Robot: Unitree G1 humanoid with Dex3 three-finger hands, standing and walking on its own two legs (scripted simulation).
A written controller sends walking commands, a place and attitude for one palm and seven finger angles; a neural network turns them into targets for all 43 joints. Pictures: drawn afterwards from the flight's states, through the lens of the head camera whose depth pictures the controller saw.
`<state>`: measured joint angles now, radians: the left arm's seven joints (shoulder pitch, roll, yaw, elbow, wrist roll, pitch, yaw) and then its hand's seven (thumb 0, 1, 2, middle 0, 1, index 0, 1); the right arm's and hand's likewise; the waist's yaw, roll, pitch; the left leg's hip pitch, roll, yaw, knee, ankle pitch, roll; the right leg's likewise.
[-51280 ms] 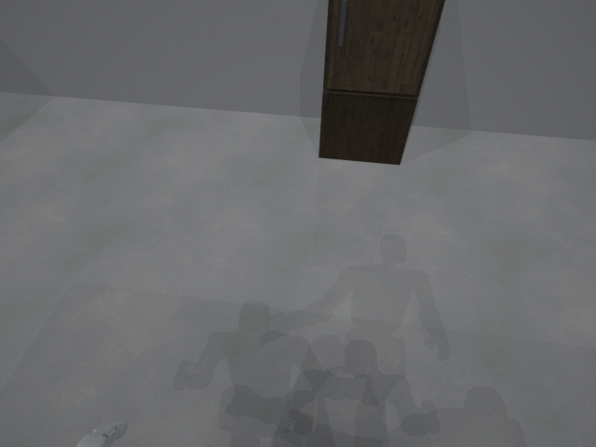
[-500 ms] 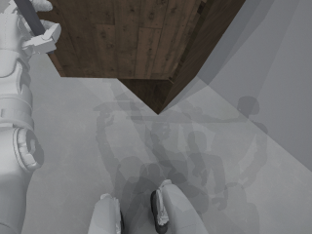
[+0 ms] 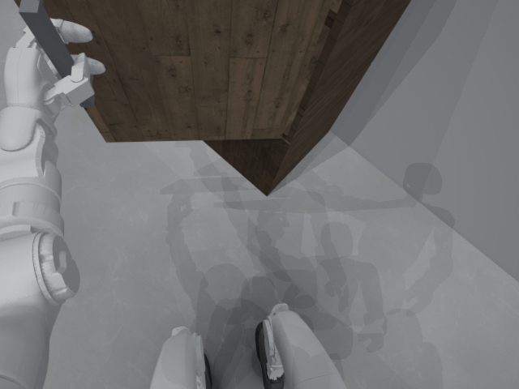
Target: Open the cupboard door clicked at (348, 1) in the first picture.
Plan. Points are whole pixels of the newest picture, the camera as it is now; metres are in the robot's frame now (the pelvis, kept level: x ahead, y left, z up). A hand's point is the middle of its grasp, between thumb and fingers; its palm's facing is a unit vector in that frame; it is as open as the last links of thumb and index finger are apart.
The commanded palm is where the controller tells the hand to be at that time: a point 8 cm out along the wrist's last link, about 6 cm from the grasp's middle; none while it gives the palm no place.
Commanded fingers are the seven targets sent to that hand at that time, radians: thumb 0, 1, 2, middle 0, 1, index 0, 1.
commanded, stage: pull the door open along its arc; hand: left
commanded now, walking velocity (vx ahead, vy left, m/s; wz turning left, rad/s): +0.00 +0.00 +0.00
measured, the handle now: (65, 51) +0.59 +0.20 +0.06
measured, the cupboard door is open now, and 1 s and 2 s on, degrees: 47 87 87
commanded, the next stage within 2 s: open thumb and fingers to let go in 0.74 s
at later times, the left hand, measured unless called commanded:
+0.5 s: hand (133, 195) +0.38 +0.12 +0.05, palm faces +0.24 -0.97 -0.01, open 6.0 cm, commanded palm +0.31 +0.19 +0.05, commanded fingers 0.00 0.90 0.90 -0.40 -1.35 -0.40 -1.35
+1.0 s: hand (184, 230) +0.33 +0.06 +0.06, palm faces +0.39 -0.92 -0.04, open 6.0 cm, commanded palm +0.28 +0.12 +0.05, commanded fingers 0.00 0.27 0.63 -0.35 -1.28 -0.35 -1.28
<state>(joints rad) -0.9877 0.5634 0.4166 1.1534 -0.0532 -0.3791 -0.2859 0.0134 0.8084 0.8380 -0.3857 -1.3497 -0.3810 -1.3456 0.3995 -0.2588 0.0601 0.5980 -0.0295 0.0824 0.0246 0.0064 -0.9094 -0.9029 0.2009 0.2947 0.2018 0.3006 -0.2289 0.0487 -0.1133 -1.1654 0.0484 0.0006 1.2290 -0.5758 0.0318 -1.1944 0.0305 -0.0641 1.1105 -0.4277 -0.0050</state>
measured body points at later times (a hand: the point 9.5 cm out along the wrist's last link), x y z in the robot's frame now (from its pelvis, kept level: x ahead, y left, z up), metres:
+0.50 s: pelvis +0.01 -0.02 +0.02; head +0.11 -0.01 +0.46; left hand +0.36 +0.17 +0.06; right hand +0.15 -0.25 -0.09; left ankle -0.01 +0.09 -0.63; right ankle +0.04 -0.12 -0.63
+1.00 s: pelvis -0.01 -0.06 +0.02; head +0.08 -0.07 +0.46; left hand +0.30 +0.11 +0.06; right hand +0.17 -0.28 -0.10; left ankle -0.01 +0.09 -0.63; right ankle +0.04 -0.12 -0.63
